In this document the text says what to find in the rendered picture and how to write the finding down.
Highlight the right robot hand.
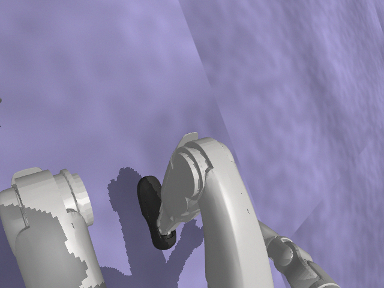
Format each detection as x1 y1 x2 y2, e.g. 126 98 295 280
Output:
258 220 280 250

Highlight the right robot foot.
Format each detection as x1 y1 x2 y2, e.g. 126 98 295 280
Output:
137 176 176 250

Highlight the right robot arm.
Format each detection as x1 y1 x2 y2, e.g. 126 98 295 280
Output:
267 236 340 288

